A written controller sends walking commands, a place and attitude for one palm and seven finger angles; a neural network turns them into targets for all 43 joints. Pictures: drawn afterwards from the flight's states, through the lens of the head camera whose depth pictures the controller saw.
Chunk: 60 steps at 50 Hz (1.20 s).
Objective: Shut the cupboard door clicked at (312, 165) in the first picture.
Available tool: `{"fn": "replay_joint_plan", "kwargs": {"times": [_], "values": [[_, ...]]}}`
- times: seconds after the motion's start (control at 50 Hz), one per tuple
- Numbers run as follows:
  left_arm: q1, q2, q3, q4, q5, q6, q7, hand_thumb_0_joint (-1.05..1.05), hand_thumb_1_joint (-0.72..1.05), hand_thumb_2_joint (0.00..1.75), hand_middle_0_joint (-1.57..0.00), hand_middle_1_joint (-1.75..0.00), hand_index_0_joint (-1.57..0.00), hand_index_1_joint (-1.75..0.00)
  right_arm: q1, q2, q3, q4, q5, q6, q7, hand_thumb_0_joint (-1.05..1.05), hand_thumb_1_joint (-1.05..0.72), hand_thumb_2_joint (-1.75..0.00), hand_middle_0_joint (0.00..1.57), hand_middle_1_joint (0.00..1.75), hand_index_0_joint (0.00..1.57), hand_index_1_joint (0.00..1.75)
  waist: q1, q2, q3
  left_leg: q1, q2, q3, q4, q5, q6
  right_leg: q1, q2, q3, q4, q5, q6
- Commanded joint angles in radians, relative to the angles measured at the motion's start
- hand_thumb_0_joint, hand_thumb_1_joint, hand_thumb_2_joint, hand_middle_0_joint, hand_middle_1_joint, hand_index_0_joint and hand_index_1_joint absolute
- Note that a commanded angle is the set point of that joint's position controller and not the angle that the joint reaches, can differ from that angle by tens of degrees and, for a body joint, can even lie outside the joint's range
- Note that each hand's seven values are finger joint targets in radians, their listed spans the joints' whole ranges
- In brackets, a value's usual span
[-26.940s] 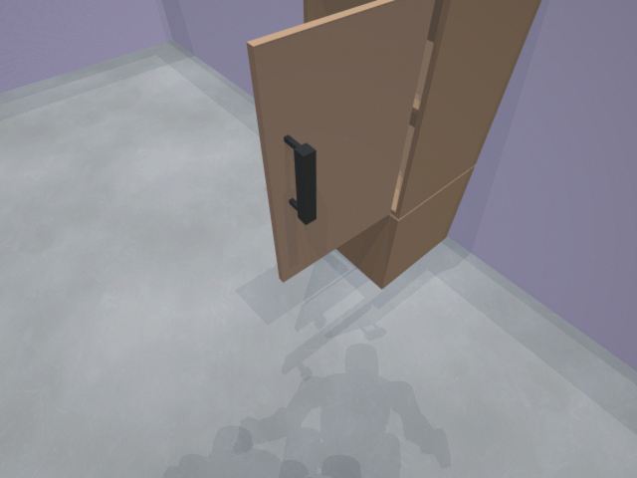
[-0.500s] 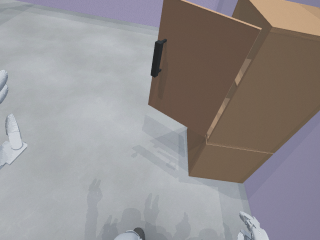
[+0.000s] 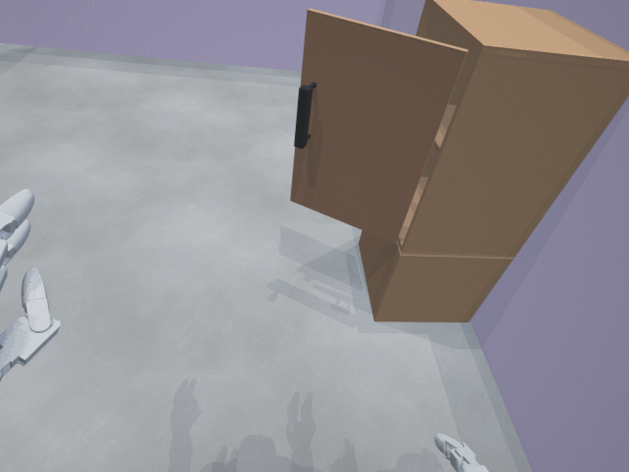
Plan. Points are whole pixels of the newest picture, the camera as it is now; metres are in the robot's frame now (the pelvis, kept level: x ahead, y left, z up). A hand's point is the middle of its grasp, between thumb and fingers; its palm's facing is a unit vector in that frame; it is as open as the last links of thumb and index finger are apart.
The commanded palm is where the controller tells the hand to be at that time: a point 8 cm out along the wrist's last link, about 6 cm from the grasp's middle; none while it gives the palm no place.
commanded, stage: stop stepping back and stand still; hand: left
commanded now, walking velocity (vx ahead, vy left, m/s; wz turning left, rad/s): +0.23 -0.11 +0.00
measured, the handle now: (306, 115) +1.01 +0.05 -0.02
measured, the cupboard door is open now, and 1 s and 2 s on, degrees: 60 60 60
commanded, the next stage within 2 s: let the arm hang, fingers relaxed in 1.00 s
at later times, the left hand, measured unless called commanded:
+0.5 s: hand out of the picture +0.20 +0.31 +0.16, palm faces +0.43 -0.78 -0.45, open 7.4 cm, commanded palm +0.12 +0.35 +0.16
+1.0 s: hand (26, 290) +0.24 +0.31 +0.15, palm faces +0.39 -0.79 -0.47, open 7.4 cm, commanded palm +0.18 +0.35 +0.16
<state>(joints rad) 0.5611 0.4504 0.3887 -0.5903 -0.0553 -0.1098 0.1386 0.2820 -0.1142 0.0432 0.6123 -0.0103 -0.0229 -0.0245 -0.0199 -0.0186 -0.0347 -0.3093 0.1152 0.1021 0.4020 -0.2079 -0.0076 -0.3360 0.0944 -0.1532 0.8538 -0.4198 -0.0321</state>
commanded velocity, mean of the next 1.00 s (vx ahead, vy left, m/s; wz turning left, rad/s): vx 0.03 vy -0.04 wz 0.00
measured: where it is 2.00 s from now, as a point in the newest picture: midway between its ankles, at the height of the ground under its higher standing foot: outside the picture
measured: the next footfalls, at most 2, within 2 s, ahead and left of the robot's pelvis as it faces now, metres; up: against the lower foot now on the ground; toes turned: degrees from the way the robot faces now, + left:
right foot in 0.10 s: -0.05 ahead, -0.07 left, +0.00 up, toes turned -4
left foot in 0.36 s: +0.08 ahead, +0.18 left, +0.00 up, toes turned +6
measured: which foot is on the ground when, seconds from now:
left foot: down 0.00-0.08, up 0.10-0.34, down 0.36-1.00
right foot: up 0.00-0.08, down 0.10-0.36, up 0.38-0.54, down 0.56-1.00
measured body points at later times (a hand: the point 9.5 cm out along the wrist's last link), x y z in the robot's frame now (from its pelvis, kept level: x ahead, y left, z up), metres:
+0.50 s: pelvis -0.01 +0.04 -0.03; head -0.01 +0.07 +0.42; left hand +0.17 +0.35 +0.19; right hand +0.14 -0.18 -0.11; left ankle +0.04 +0.17 -0.75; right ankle -0.04 -0.06 -0.74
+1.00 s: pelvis +0.04 +0.05 -0.02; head +0.04 +0.07 +0.43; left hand +0.22 +0.35 +0.17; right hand +0.21 -0.19 -0.09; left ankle +0.04 +0.17 -0.75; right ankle -0.01 -0.06 -0.75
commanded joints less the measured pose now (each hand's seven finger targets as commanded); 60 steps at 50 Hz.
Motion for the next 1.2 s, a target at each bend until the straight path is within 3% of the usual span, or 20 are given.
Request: {"fn": "replay_joint_plan", "kwargs": {"times": [0.0, 0.02, 0.04, 0.06, 0.08, 0.1, 0.12, 0.18, 0.26, 0.3, 0.34, 0.38, 0.44, 0.5, 0.6, 0.76, 1.06, 1.08, 1.1, 1.18], "values": [[-0.041, 0.218, 0.167, -0.149, -0.013, -0.016, 0.029, 0.00, 0.90, 0.90, -0.20, -0.30, -0.20, -0.30, -0.174, -0.178, -0.077, -0.158, -0.002, -0.030, -0.044, 0.00, -0.90, -0.90, 0.20, 0.30, 0.20, 0.30, 0.030, 0.273, -0.102, -0.137, 0.099, -0.052, -0.157, -0.371, -0.058, 0.371, 0.052, -0.054, -0.336, -0.119, -0.047], [-0.035, 0.222, 0.169, -0.123, -0.008, -0.003, 0.028, 0.00, 0.90, 0.90, -0.20, -0.30, -0.20, -0.30, -0.161, -0.174, -0.080, -0.144, 0.007, -0.029, -0.043, 0.00, -0.90, -0.90, 0.20, 0.30, 0.20, 0.30, 0.032, 0.149, -0.106, -0.194, 0.027, 0.029, 0.038, -0.352, -0.062, 0.415, -0.006, 0.007, -0.459, -0.100, -0.078], [-0.013, 0.229, 0.182, -0.084, -0.003, 0.007, 0.029, 0.00, 0.90, 0.90, -0.20, -0.30, -0.20, -0.30, -0.129, -0.161, -0.087, -0.133, 0.023, -0.027, -0.037, 0.00, -0.90, -0.90, 0.20, 0.30, 0.20, 0.30, 0.019, -0.023, -0.094, -0.237, -0.036, 0.088, 0.326, -0.267, -0.037, 0.343, -0.163, 0.187, -0.540, -0.083, -0.141], [-0.096, 0.261, 0.198, -0.137, -0.005, -0.016, 0.034, 0.00, 0.90, 0.90, -0.20, -0.30, -0.20, -0.30, -0.145, -0.179, -0.087, -0.139, 0.026, -0.027, -0.031, 0.00, -0.90, -0.90, 0.20, 0.30, 0.20, 0.30, 0.013, -0.149, -0.024, -0.382, -0.060, -0.005, 0.615, -0.237, -0.009, 0.241, -0.377, 0.489, -0.657, -0.128, -0.229], [-0.177, 0.324, 0.268, -0.153, -0.008, -0.053, 0.049, 0.00, 0.90, 0.90, -0.20, -0.30, -0.20, -0.30, -0.170, -0.194, -0.084, -0.139, 0.015, -0.041, -0.032, 0.00, -0.90, -0.90, 0.20, 0.30, 0.20, 0.30, 0.005, -0.136, 0.058, -0.465, -0.037, -0.075, 0.796, -0.220, -0.015, 0.136, -0.466, 0.598, -0.720, -0.163, -0.296], [-0.147, 0.360, 0.307, -0.060, -0.011, -0.094, 0.056, 0.00, 0.90, 0.90, -0.20, -0.30, -0.20, -0.30, -0.193, -0.193, -0.080, -0.158, 0.008, -0.061, -0.023, 0.00, -0.90, -0.90, 0.20, 0.30, 0.20, 0.30, -0.010, -0.129, 0.087, -0.384, 0.029, -0.114, 0.820, -0.222, -0.027, 0.024, -0.469, 0.582, -0.687, -0.101, -0.164], [-0.084, 0.158, 0.153, 0.034, -0.005, -0.072, 0.047, 0.00, 0.90, 0.90, -0.20, -0.30, -0.20, -0.30, -0.129, -0.185, -0.105, -0.110, 0.027, -0.048, -0.033, 0.00, -0.90, -0.90, 0.20, 0.30, 0.20, 0.30, 0.004, -0.189, 0.022, -0.504, -0.032, -0.083, 0.808, -0.169, -0.025, 0.204, -0.382, 0.513, -0.663, -0.234, -0.188], [-0.176, 0.140, 0.100, -0.019, 0.013, -0.079, 0.045, 0.00, 0.90, 0.90, -0.20, -0.30, -0.20, -0.30, -0.186, -0.204, -0.089, -0.117, 0.024, -0.043, -0.060, 0.00, -0.90, -0.90, 0.20, 0.30, 0.20, 0.30, 0.009, 0.000, 0.164, -0.389, 0.022, -0.085, 0.650, -0.144, -0.007, 0.025, -0.381, 0.440, -0.668, -0.194, -0.209], [-0.310, 0.177, 0.092, -0.159, 0.035, -0.108, 0.068, 0.00, 0.90, 0.90, -0.20, -0.30, -0.20, -0.30, -0.186, -0.194, -0.079, -0.113, 0.011, -0.081, -0.088, 0.00, -0.90, -0.90, 0.20, 0.30, 0.20, 0.30, 0.014, -0.048, 0.106, -0.055, -0.029, 0.032, 0.300, -0.117, 0.014, -0.001, -0.319, 0.254, -0.570, -0.098, -0.160], [-0.273, 0.182, 0.107, -0.213, 0.025, -0.112, 0.073, 0.00, 0.90, 0.90, -0.20, -0.30, -0.20, -0.30, -0.145, -0.207, -0.089, -0.120, 0.012, -0.097, -0.095, 0.00, -0.90, -0.90, 0.20, 0.30, 0.20, 0.30, -0.005, 0.059, 0.038, 0.158, -0.058, 0.058, 0.125, -0.072, 0.017, -0.027, -0.234, 0.148, -0.370, -0.026, -0.107], [-0.203, 0.201, 0.158, -0.255, 0.015, -0.131, 0.073, 0.00, 0.90, 0.90, -0.20, -0.30, -0.20, -0.30, -0.132, -0.252, -0.105, -0.142, 0.013, -0.099, -0.092, 0.00, -0.90, -0.90, 0.20, 0.30, 0.20, 0.30, -0.009, 0.429, -0.022, 0.319, 0.220, -0.431, -0.075, -0.024, 0.122, -0.216, -0.081, 0.058, 0.012, -0.100, 0.009], [-0.158, 0.237, 0.216, -0.232, 0.001, -0.142, 0.053, 0.00, 0.90, 0.90, -0.20, -0.30, -0.20, -0.30, -0.149, -0.206, -0.086, -0.125, -0.007, -0.109, -0.070, 0.00, -0.90, -0.90, 0.20, 0.30, 0.20, 0.30, -0.008, 0.300, -0.015, 0.114, 0.280, -0.518, -0.190, -0.165, 0.162, -0.132, -0.099, 0.165, 0.119, -0.122, 0.025], [-0.042, 0.214, 0.247, -0.223, -0.001, -0.144, 0.039, 0.00, 0.90, 0.90, -0.20, -0.30, -0.20, -0.30, -0.144, -0.198, -0.086, -0.115, 0.002, -0.109, -0.038, 0.00, -0.90, -0.90, 0.20, 0.30, 0.20, 0.30, 0.011, 0.277, -0.035, 0.009, 0.198, -0.235, -0.138, -0.157, 0.106, 0.030, -0.106, 0.111, -0.112, -0.011, 0.038], [0.040, 0.167, 0.223, -0.151, -0.003, -0.128, 0.035, 0.00, 0.90, 0.90, -0.20, -0.30, -0.20, -0.30, -0.125, -0.204, -0.084, -0.140, 0.015, -0.098, -0.024, 0.00, -0.90, -0.90, 0.20, 0.30, 0.20, 0.30, 0.009, 0.204, -0.042, -0.130, 0.131, -0.094, -0.037, -0.227, 0.051, 0.231, -0.085, 0.066, -0.334, 0.127, 0.043], [0.027, 0.144, 0.174, -0.064, -0.006, -0.099, 0.042, 0.00, 0.90, 0.90, -0.20, -0.30, -0.20, -0.30, -0.103, -0.187, -0.088, -0.127, 0.028, -0.089, -0.028, 0.00, -0.90, -0.90, 0.20, 0.30, 0.20, 0.30, -0.010, -0.126, -0.053, -0.037, -0.031, -0.041, 0.262, -0.088, 0.001, 0.088, -0.282, 0.384, -0.509, 0.310, -0.059], [-0.098, 0.163, 0.151, -0.136, 0.019, -0.118, 0.053, 0.00, 0.90, 0.90, -0.20, -0.30, -0.20, -0.30, -0.153, -0.188, -0.070, -0.125, 0.029, -0.086, -0.064, 0.00, -0.90, -0.90, 0.20, 0.30, 0.20, 0.30, 0.004, 0.107, -0.095, 0.095, 0.030, -0.105, 0.078, 0.362, 0.036, 0.189, -0.158, 0.147, -0.355, 0.546, 0.036], [-0.008, 0.141, 0.153, -0.071, 0.001, -0.118, 0.047, 0.00, 0.90, 0.90, -0.20, -0.30, -0.20, -0.30, -0.139, -0.203, -0.078, -0.161, 0.036, -0.065, -0.064, 0.00, -0.90, -0.90, 0.20, 0.30, 0.20, 0.30, 0.005, 0.086, -0.074, 0.031, 0.009, -0.086, 0.044, 0.195, 0.024, 0.204, -0.160, 0.166, -0.420, 0.466, 0.033], [-0.108, -0.034, -0.308, 0.637, 0.075, 0.024, -0.102, 0.00, 0.90, 0.90, -0.20, -0.30, -0.20, -0.30, -0.239, -0.392, -0.110, -0.008, 0.030, -0.129, 0.033, 0.00, -0.90, -0.90, 0.20, 0.30, 0.20, 0.30, -0.012, 0.107, 0.025, -0.015, 0.014, -0.081, 0.169, 0.347, 0.023, 0.074, -0.244, 0.110, -0.307, 0.591, 0.019], [-0.126, -0.043, -0.284, 0.672, 0.072, 0.101, -0.126, 0.00, 0.90, 0.90, -0.20, -0.30, -0.20, -0.30, -0.164, -0.360, -0.120, 0.008, 0.021, -0.080, 0.037, 0.00, -0.90, -0.90, 0.20, 0.30, 0.20, 0.30, 0.000, 0.115, -0.051, 0.041, 0.023, -0.081, 0.144, 0.292, 0.022, 0.054, -0.232, 0.166, -0.346, 0.480, 0.015], [-0.234, -0.056, -0.321, 0.905, 0.080, 0.106, -0.142, 0.00, 0.90, 0.90, -0.20, -0.30, -0.20, -0.30, -0.138, -0.323, -0.082, 0.046, -0.003, -0.022, 0.032, 0.00, -0.90, -0.90, 0.20, 0.30, 0.20, 0.30, 0.016, -0.102, -0.043, -0.010, 0.020, -0.143, 0.100, 0.178, 0.051, 0.090, -0.206, 0.151, -0.357, 0.327, 0.013]]}}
